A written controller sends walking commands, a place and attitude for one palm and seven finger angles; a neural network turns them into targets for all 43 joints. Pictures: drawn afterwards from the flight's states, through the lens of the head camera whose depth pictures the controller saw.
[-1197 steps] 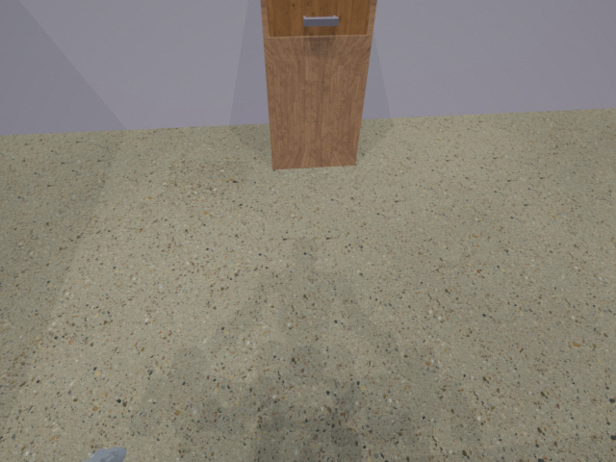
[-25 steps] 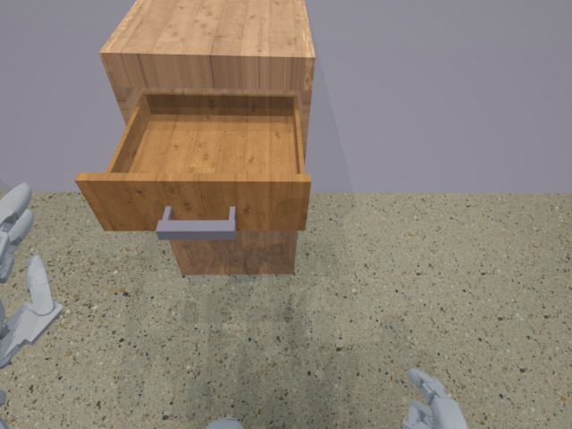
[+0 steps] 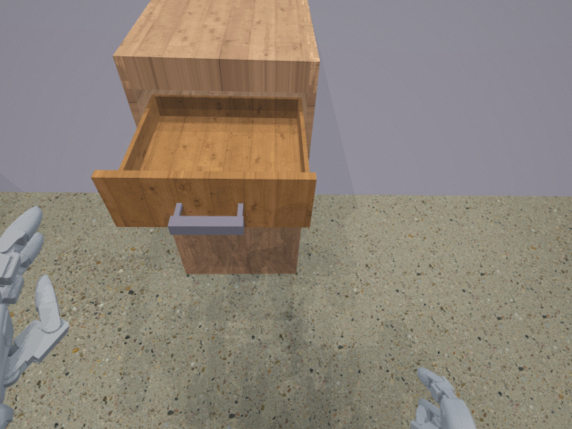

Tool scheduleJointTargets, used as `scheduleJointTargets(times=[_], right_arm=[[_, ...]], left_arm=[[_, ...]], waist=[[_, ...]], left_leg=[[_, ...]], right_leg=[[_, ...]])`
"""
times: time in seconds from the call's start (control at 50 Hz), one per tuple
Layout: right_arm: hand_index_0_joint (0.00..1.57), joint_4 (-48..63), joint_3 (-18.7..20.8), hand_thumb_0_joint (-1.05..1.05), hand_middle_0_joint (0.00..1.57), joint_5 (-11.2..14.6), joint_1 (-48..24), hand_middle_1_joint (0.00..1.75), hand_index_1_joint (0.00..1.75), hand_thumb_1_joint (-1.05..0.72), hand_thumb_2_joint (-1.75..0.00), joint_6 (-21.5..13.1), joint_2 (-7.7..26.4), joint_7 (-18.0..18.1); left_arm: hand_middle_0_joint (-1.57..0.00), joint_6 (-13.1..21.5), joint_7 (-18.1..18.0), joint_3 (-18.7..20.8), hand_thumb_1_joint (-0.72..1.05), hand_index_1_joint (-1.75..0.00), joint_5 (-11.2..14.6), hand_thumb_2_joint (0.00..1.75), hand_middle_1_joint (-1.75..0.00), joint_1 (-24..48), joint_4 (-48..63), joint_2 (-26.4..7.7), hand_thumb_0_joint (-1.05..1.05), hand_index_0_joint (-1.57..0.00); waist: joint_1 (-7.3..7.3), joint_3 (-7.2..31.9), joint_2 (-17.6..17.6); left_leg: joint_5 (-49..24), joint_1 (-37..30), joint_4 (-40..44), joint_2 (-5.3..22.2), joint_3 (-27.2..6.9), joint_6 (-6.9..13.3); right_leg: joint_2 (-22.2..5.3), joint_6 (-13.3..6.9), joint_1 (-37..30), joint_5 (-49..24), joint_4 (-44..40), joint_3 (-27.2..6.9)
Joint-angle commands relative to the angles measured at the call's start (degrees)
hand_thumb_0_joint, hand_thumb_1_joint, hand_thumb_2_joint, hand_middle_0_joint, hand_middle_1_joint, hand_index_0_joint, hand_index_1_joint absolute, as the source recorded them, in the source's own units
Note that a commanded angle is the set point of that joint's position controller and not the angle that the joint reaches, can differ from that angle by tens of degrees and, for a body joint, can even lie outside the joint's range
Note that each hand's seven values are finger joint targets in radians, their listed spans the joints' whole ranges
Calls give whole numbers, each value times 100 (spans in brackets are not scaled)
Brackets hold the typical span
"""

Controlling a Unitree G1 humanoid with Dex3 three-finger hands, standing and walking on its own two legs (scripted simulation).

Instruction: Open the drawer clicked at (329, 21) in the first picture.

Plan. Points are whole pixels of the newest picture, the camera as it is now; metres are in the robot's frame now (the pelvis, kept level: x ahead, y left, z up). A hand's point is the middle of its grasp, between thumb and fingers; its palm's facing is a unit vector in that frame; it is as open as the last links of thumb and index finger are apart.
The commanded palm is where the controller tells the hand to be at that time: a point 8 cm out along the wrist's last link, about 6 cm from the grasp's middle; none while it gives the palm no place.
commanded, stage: let the arm hang, fingers relaxed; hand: left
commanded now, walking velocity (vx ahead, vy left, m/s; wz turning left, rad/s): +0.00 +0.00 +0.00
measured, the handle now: (208, 216) +0.48 +0.18 -0.03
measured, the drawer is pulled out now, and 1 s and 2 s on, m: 0.30 0.30 0.30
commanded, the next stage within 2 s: look to check the result in 1.14 s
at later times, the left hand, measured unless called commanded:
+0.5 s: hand out of the picture -0.03 +0.19 -0.18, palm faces +0.02 -0.98 -0.20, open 7.1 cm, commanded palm none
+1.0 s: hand out of the picture -0.01 +0.15 -0.17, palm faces +0.01 -0.99 -0.15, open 7.4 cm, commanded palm none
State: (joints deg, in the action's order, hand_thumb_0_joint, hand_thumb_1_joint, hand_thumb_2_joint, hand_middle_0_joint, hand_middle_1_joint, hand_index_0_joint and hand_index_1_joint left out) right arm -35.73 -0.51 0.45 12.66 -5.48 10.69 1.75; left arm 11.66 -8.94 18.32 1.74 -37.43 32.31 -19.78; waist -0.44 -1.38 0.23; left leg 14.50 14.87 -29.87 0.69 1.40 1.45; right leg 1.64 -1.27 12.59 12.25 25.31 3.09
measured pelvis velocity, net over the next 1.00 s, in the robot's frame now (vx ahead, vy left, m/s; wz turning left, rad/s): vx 0.00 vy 0.00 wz -0.02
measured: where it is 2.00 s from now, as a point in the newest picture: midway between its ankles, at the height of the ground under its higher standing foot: outside the picture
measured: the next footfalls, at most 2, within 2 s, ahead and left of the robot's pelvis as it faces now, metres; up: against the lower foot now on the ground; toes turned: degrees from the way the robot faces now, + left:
none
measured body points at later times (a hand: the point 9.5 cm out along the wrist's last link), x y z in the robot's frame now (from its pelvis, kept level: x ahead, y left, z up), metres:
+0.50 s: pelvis +0.00 +0.00 +0.00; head +0.02 +0.02 +0.45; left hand -0.03 +0.24 -0.16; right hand -0.01 -0.23 -0.15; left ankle +0.02 +0.10 -0.74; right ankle +0.01 -0.11 -0.74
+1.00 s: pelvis +0.00 +0.00 +0.00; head +0.00 +0.00 +0.45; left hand -0.01 +0.20 -0.16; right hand -0.04 -0.19 -0.16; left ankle +0.02 +0.10 -0.74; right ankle +0.01 -0.11 -0.74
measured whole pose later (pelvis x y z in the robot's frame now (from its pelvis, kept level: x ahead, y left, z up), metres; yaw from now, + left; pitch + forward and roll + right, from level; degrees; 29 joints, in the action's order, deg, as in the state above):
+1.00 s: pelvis +0.00 +0.00 +0.00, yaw -1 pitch -2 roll +0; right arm -64.8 0.1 -0.6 19.2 -0.1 4.3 2.0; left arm 0.3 -2.3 -0.1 -1.1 -17.7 -65.1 -5.4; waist -0.6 -2.4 0.3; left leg 12.2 10.7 -25.0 -0.5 3.1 1.8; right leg 0.6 -0.9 10.7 12.1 25.0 0.7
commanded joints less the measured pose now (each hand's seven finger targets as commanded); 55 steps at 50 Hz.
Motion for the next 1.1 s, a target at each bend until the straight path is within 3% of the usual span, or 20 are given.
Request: scheduleJointTargets(times=[0.0,0.02,0.04,0.08,0.1,0.12,0.14,0.16,0.18,0.24,0.3,0.32,0.34,0.44,0.58,0.64,0.84,0.96,1.02,1.08], right_arm=[[20,966,207,0,20,14,-605,30,30,-90,-90,-300,697,128],[20,-533,529,0,20,-35,-787,30,30,-90,-90,-481,1523,-339],[20,-638,457,0,20,-87,-211,30,30,-90,-90,-210,988,-277],[20,-510,305,0,20,-129,-142,30,30,-90,-90,59,881,-200],[20,-511,260,0,20,-145,-195,30,30,-90,-90,135,893,-181],[20,-544,245,0,20,-148,-229,30,30,-90,-90,188,878,-171],[20,-591,273,0,20,-141,-166,30,30,-90,-90,259,835,-170],[20,-684,276,0,20,-130,-146,30,30,-90,-90,344,829,-155],[20,-801,254,0,20,-134,-150,30,30,-90,-90,429,766,-144],[20,-1174,153,0,20,-149,-227,30,30,-90,-90,523,692,-112],[20,-1576,105,0,20,-113,-105,30,30,-90,-90,531,603,-58],[20,-1677,136,0,20,-154,14,30,30,-90,-90,531,504,-36],[20,-1762,143,0,20,-130,95,30,30,-90,-90,551,503,-23],[20,-2222,147,0,20,-91,597,30,30,-90,-90,554,416,21],[20,-2665,113,0,20,-87,1009,30,30,-90,-90,563,258,58],[20,-2735,122,0,20,-79,1086,30,30,-90,-90,561,232,61],[20,-2846,148,0,20,-93,1211,30,30,-90,-90,548,-7,66],[20,-2853,153,0,20,-100,1241,30,30,-90,-90,517,-139,77],[20,-2862,152,0,20,-102,1203,30,30,-90,-90,511,-147,89],[20,-2848,154,0,20,-99,1200,30,30,-90,-90,517,-144,90]], left_arm=[[-20,311,-182,735,90,-30,28,90,-30,332,1423,-1028,0,-20],[-20,-651,590,-1350,90,-30,-516,90,-30,946,-3594,24,0,-20],[-20,-1070,694,-1252,90,-30,-456,90,-30,825,-3870,372,0,-20],[-20,-1173,751,-1343,90,-30,-379,90,-30,1166,-4314,412,0,-20],[-20,-1165,767,-1337,90,-30,-392,90,-30,1252,-4642,317,0,-20],[-20,-1145,776,-1342,90,-30,-415,90,-30,1346,-5040,244,0,-20],[-20,-1138,763,-1348,90,-30,-418,90,-30,1557,-5458,161,0,-20],[-20,-1156,758,-1383,90,-30,-387,90,-30,1734,-5861,101,0,-20],[-20,-1193,747,-1424,90,-30,-366,90,-30,1926,-6231,52,0,-20],[-20,-1245,721,-1527,90,-30,-308,90,-30,2158,-7251,19,0,-20],[-20,-1202,731,-1599,90,-30,-273,90,-30,2004,-8124,122,0,-20],[-20,-1187,716,-1522,90,-30,-287,90,-30,1875,-8283,321,0,-20],[-20,-1181,715,-1552,90,-30,-278,90,-30,1835,-8437,247,0,-20],[-20,-1141,722,-1668,90,-30,-237,90,-30,1768,-9063,362,0,-20],[-20,-1168,682,-1758,90,-30,-223,90,-30,1543,-9590,534,0,-20],[-20,-1165,664,-1755,90,-30,-229,90,-30,1429,-9669,576,0,-20],[-20,-1148,624,-1719,90,-30,-250,90,-30,1344,-9695,774,0,-20],[-20,-1106,622,-1697,90,-30,-245,90,-30,1399,-9658,869,0,-20],[-20,-1104,623,-1695,90,-30,-240,90,-30,1406,-9666,904,0,-20],[-20,-1108,627,-1691,90,-30,-243,90,-30,1427,-9662,892,0,-20]], waist=[[-14,276,607],[-218,-248,558],[-132,393,328],[-46,598,-158],[37,629,-554],[98,728,-981],[48,838,-1402],[15,717,-1258],[-24,543,-992],[49,31,280],[75,-79,528],[91,33,816],[94,47,821],[31,-11,229],[26,-503,49],[42,-514,-49],[44,-720,0],[11,-589,-112],[4,-606,99],[3,-664,58]], left_leg=[[-48,142,1338,637,-835,159],[-1285,796,482,647,-997,186],[-2199,138,382,727,-592,180],[-1937,276,397,898,-1056,437],[-1912,368,283,812,-1073,456],[-1869,279,51,564,-814,333],[-1709,34,-151,336,-578,203],[-1353,-71,-177,191,-450,138],[-1031,-169,-56,139,-411,96],[-869,-82,588,340,-635,138],[-348,-64,828,359,-621,121],[-227,-118,855,358,-596,128],[-184,-207,848,372,-608,135],[-326,-389,949,468,-626,148],[48,-250,1180,499,-659,169],[144,-297,1196,492,-638,176],[351,-163,1210,460,-573,180],[-113,-260,1067,442,-488,171],[-146,-325,1083,443,-462,155],[-75,-290,1109,453,-485,158]], right_leg=[[-252,111,-420,-98,-184,-411],[-494,47,397,-765,1011,-90],[-540,65,364,-610,816,-287],[-424,57,259,109,906,-301],[-449,47,-17,-260,702,-350],[-579,4,-246,-1005,448,-491],[-756,-161,-267,-1661,386,-702],[-948,-258,-197,-1896,274,-836],[-979,-286,-41,-1656,148,-905],[-626,-102,21,-485,-75,-764],[-595,-88,-151,-59,-415,-814],[-602,-126,-228,-52,-482,-790],[-589,-134,-243,-50,-555,-755],[-596,-161,-206,-117,-666,-707],[-564,-146,-9,225,-717,-674],[-554,-141,63,336,-715,-678],[-536,-136,285,409,-644,-677],[-567,-147,174,81,-628,-701],[-561,-156,208,30,-626,-725],[-546,-150,203,64,-650,-726]])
